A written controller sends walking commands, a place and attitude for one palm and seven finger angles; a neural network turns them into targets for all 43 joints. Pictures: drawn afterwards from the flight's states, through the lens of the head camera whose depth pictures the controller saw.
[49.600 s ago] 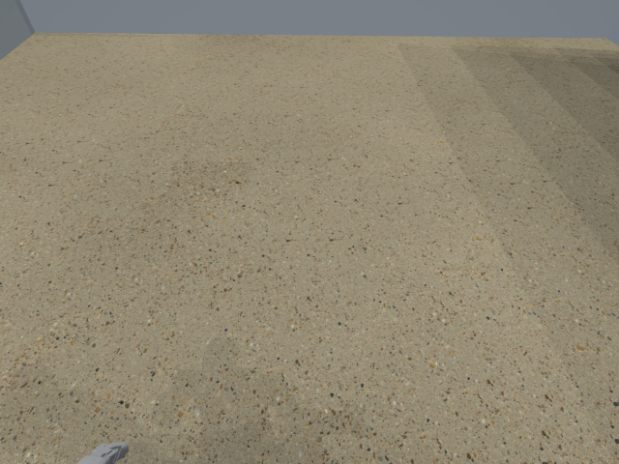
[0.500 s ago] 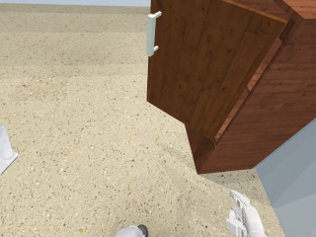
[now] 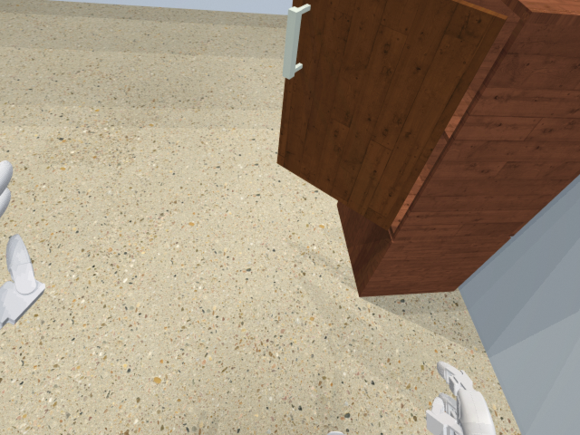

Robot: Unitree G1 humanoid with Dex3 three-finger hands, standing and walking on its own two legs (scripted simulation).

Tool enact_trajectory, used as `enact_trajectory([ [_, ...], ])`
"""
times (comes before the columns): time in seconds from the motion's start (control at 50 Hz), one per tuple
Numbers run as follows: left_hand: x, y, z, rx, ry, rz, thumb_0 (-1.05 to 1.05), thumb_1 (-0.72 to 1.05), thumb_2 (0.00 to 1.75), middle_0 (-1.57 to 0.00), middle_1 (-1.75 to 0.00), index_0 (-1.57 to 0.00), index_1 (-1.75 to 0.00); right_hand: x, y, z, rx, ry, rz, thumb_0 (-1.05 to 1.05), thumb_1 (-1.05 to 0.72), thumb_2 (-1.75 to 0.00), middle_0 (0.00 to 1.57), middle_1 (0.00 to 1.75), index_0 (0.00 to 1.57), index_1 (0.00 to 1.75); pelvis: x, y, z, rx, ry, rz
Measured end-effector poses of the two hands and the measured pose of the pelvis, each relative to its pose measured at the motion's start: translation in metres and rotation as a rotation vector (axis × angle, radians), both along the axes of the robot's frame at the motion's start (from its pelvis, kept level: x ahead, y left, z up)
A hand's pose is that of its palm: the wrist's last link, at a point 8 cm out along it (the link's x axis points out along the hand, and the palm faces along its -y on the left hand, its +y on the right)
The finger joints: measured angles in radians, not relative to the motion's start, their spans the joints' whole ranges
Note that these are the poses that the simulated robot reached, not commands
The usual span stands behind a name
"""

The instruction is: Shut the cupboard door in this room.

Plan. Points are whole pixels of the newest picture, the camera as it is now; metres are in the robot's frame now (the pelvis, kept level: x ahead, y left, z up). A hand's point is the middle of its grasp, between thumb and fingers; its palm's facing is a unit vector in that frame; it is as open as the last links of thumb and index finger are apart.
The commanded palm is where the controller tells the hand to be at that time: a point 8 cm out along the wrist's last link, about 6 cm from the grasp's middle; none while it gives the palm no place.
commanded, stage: stop stepping back and stand still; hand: left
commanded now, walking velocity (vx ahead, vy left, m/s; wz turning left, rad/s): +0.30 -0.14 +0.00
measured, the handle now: (296, 42) +0.89 +0.04 +0.08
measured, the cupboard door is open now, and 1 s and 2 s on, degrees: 47 47 47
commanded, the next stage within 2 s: let the arm hang, fingers relaxed in 0.64 s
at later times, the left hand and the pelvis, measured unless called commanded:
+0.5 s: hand out of the picture +0.14 +0.29 +0.17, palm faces +0.45 -0.81 -0.38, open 7.4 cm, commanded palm +0.07 +0.33 +0.19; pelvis -0.06 +0.02 +0.01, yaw +1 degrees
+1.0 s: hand out of the picture +0.01 +0.24 -0.16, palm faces -0.03 -0.99 -0.16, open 7.4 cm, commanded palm none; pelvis -0.08 +0.06 +0.00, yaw +1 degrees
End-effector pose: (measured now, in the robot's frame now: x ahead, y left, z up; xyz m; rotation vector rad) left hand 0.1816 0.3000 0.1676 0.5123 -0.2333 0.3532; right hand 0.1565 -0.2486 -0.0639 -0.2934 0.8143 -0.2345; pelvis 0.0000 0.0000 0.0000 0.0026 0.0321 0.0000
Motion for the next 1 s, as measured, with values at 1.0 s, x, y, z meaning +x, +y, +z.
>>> enact_trajectory([
  [1.0, -0.183, -0.011, -0.296, -0.511, 1.282, 0.039, 0.01, 0.91, 0.90, -0.20, -0.30, -0.20, -0.30, -0.128, 0.065, -0.038, 0.069, 0.218, 0.079, 0.01, -0.91, -0.89, 0.20, 0.30, 0.21, 0.30, -0.082, 0.065, -0.002, -0.016, -0.048, 0.024],
])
